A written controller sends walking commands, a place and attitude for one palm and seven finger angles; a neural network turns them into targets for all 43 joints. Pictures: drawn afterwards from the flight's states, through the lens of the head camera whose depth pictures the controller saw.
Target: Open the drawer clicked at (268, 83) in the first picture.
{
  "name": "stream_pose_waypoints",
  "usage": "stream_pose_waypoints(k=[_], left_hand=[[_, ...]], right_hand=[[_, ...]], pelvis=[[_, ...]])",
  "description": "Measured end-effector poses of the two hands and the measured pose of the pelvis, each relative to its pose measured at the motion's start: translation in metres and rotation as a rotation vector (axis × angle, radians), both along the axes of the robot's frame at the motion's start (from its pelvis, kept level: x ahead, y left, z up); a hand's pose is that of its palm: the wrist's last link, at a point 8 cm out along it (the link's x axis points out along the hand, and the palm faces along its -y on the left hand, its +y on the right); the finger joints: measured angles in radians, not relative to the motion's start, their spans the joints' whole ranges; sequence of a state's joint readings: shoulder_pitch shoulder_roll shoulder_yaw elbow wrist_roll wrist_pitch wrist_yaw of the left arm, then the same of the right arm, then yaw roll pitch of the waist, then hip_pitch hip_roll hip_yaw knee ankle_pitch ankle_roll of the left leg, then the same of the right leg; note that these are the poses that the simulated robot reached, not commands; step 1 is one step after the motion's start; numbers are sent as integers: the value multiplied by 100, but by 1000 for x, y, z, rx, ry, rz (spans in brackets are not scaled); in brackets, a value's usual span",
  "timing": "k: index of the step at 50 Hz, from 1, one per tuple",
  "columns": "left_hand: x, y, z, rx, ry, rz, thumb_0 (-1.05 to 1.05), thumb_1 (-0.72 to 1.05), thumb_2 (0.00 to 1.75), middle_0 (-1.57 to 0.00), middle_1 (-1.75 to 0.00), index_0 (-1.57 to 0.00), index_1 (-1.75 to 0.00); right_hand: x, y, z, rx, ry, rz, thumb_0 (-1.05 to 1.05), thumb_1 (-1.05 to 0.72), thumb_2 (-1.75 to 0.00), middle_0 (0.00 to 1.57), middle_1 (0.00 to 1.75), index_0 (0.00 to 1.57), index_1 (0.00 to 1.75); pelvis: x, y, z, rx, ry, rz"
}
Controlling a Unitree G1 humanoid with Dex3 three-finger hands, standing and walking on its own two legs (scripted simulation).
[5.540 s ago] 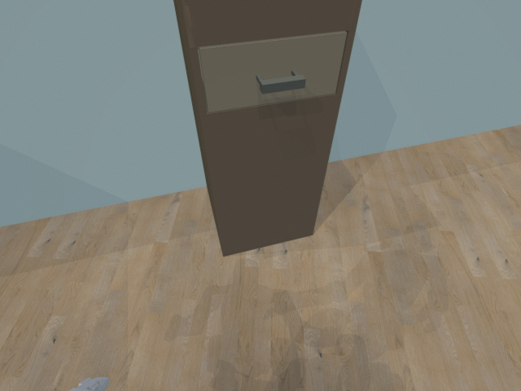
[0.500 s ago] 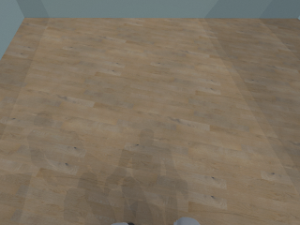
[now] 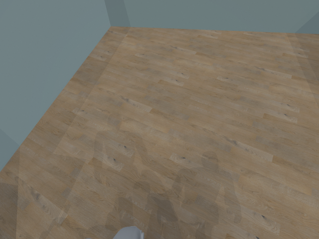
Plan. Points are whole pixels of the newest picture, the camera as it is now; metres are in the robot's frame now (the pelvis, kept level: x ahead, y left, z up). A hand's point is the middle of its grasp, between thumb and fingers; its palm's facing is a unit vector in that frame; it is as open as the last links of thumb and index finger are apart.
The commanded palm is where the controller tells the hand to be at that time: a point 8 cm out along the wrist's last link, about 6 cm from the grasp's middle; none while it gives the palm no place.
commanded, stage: turn to face it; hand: left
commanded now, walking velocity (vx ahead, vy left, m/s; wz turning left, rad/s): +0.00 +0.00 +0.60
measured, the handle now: out of the picture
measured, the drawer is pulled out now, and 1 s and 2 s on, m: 0.00 0.00 0.00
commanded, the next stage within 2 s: none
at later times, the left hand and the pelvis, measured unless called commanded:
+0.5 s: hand out of the picture +0.03 +0.29 -0.16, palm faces +0.32 -0.91 -0.26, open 7.4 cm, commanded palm none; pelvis +0.00 +0.05 +0.00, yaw +17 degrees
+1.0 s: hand out of the picture -0.04 +0.21 -0.15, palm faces +0.57 -0.77 -0.27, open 7.4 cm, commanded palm none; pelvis +0.01 +0.01 +0.00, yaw +37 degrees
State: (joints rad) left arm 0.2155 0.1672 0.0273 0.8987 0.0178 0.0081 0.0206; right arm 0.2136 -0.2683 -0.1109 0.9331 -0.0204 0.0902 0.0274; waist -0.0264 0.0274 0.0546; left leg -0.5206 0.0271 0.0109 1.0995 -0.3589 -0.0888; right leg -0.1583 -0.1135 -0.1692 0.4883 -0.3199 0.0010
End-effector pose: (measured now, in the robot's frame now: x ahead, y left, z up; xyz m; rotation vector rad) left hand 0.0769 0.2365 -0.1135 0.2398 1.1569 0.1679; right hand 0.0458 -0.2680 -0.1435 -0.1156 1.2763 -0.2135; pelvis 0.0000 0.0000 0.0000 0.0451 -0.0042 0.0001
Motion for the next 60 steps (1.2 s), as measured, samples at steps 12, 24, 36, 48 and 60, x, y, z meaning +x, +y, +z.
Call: stream_pose_waypoints(k=[12, 24, 36, 48, 60], left_hand=[[-109, 62, -49, -54, 200, 255, 0, 90, 90, -20, -30, -21, -30], [-75, 95, -20, -19, 35, 332, 0, 91, 90, -20, -30, -20, -30], [-37, 53, 5, 49, -135, 371, 0, 90, 90, -20, -30, -20, -30], [-130, 14, 0, 4, -8, 593, 0, 90, 90, -21, -30, -21, -30], [-263, 20, -53, -101, 171, 851, 0, 90, 90, -20, -30, -20, -30]], right_hand=[[109, 67, 12, -74, -128, 297, 1, -91, -90, 20, 30, 20, 30], [114, 101, 24, -54, -103, 391, 0, -90, -90, 20, 30, 20, 30], [115, 65, -16, 10, 8, 436, 1, -90, -90, 20, 30, 20, 30], [159, 81, -2, -10, 31, 619, 1, -91, -90, 20, 30, 20, 30], [205, 204, 21, -51, -173, 893, 1, -91, -90, 20, 30, 20, 30]], pelvis=[[-4, 41, -21, -31, 22, 158], [1, 50, -2, -66, 14, 286], [17, 12, -13, -34, 8, 447], [17, 9, -1, -1, -15, 611], [-14, 50, -21, -49, -23, 749]])
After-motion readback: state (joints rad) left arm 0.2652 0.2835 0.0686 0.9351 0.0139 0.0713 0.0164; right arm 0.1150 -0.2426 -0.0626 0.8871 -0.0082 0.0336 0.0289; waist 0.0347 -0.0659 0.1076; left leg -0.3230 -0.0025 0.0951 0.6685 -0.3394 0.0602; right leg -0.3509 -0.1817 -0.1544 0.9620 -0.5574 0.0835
